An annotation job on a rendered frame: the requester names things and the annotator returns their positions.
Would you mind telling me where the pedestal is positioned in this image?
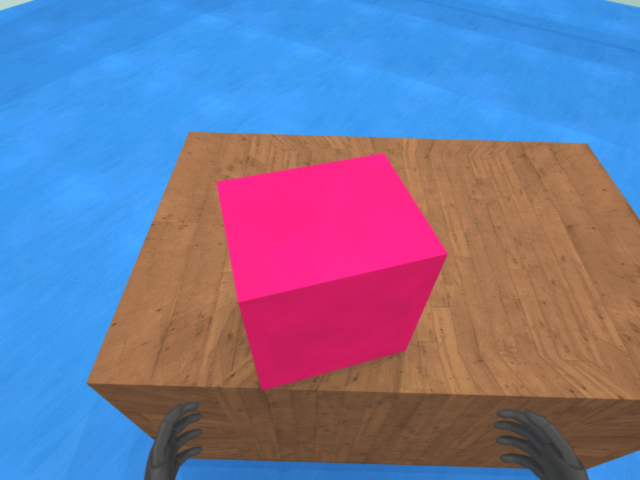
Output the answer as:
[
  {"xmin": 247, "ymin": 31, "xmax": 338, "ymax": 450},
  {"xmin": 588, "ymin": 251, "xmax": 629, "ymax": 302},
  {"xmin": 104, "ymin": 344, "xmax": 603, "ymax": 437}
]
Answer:
[{"xmin": 86, "ymin": 132, "xmax": 640, "ymax": 469}]

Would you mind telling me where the robot right hand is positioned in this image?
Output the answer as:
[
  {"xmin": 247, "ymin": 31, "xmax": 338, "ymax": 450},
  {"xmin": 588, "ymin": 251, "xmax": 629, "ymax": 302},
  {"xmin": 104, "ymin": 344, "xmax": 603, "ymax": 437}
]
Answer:
[{"xmin": 493, "ymin": 409, "xmax": 589, "ymax": 480}]

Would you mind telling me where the robot left hand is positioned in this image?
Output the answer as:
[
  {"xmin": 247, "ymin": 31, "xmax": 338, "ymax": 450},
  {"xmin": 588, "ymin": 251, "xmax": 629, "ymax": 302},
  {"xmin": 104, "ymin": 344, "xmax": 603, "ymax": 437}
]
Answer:
[{"xmin": 144, "ymin": 402, "xmax": 203, "ymax": 480}]

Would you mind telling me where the carton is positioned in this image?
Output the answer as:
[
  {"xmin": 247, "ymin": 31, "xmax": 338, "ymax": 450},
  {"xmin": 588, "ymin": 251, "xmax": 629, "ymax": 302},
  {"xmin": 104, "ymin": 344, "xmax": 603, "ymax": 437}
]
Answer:
[{"xmin": 217, "ymin": 153, "xmax": 448, "ymax": 391}]

